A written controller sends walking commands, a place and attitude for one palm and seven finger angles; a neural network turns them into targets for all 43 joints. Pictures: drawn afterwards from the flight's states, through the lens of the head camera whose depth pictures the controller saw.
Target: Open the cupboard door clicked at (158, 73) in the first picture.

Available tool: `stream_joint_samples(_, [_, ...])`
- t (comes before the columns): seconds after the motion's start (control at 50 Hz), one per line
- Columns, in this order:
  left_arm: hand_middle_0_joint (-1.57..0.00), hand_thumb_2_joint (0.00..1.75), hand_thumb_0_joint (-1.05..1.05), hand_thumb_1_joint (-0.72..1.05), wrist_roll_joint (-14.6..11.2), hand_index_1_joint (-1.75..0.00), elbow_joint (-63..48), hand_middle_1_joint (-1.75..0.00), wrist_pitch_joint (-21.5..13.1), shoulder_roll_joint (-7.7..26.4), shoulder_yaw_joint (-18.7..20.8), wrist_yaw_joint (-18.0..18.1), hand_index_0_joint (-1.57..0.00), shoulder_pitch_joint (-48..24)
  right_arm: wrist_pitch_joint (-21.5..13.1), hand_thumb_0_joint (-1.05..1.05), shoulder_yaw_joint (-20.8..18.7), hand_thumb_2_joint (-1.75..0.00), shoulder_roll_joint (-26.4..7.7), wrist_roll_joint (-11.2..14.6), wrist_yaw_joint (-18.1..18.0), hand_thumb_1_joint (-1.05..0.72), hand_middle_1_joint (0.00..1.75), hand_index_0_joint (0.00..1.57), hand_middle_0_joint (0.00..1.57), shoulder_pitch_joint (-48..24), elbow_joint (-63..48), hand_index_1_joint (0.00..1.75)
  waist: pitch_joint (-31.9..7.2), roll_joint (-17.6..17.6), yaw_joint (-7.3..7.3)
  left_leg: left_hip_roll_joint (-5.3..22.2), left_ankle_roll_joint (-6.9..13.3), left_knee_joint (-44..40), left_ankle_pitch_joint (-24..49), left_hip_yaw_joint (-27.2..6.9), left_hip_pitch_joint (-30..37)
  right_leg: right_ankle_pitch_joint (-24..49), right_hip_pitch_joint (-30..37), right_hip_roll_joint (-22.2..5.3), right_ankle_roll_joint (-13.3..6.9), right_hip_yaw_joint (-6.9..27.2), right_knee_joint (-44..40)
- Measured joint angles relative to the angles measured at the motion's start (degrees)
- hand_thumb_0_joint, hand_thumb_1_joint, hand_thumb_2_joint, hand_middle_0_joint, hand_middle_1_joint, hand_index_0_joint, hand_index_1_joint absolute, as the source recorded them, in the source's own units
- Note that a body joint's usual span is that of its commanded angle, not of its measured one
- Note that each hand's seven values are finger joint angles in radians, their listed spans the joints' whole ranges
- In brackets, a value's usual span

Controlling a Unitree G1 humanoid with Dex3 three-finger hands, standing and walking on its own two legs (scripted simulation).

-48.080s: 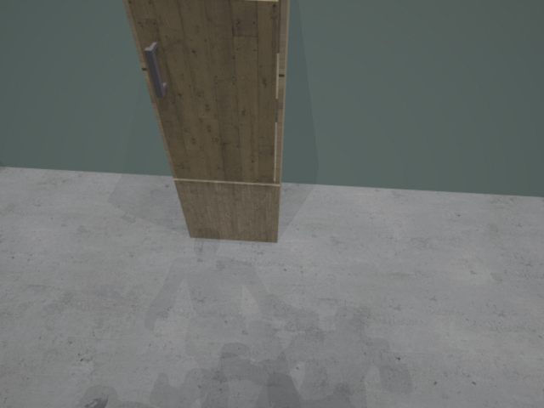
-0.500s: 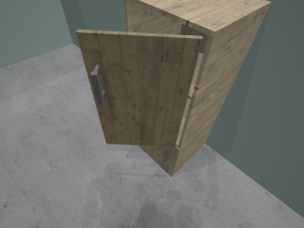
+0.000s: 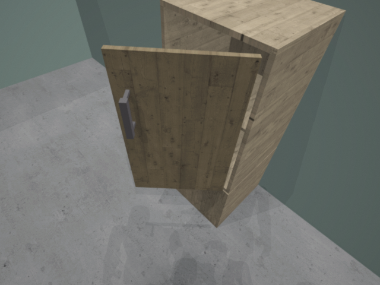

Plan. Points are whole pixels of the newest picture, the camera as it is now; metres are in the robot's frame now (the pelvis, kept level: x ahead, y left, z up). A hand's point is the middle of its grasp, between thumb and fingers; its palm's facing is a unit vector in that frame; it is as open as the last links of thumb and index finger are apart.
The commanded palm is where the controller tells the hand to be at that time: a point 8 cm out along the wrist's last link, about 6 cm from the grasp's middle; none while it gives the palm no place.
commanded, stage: come to a stop and stand still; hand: left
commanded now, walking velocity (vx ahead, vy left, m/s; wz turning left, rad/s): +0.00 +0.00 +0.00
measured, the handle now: (128, 115) +0.51 +0.20 +0.06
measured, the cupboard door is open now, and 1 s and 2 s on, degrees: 44 44 44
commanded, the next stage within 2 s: look again from close up in 0.10 s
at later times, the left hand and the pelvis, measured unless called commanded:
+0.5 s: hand out of the picture +0.03 +0.20 -0.18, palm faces -0.01 -0.97 -0.22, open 7.4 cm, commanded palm none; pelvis +0.01 +0.00 +0.00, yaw +0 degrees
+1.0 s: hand (101, 239) +0.20 +0.19 +0.00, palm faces +0.19 -0.98 -0.07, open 7.8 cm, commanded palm +0.12 +0.25 -0.05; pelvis -0.02 -0.03 -0.03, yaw +2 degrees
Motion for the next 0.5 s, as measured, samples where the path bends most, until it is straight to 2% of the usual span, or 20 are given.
stream_joint_samples(0.2, [-0.20, 0.90, 0.00, 0.91, 0.10, -0.30, 0.63, -0.30, 0.04, 0.71, 0.07, -0.11, -0.20, 0.12, 0.02, 0.00, -0.02, -0.89, -1.16, -0.01, -0.03, -0.90, 0.30, 0.20, 0.20, -1.44, 0.17, 0.30, 0.01, -0.17, 0.34, -0.32, 0.12, -1.20, 0.22, 0.05, 0.94, 0.15, 0.86, -0.25, 0.20, 0.04, -1.03])
stream_joint_samples(0.5, [-0.20, 0.90, 0.00, 0.91, 0.02, -0.30, 1.07, -0.30, 0.02, 1.34, 0.05, -0.25, -0.20, -0.30, 0.19, 0.00, 0.15, -0.89, -1.59, 0.00, -0.04, -0.90, 0.30, 0.20, 0.20, -0.71, 1.41, 0.30, 0.34, -0.29, 0.08, -0.36, -0.09, -2.56, 0.69, -0.10, 1.64, 0.46, 1.50, -0.20, 0.05, -0.10, -2.18])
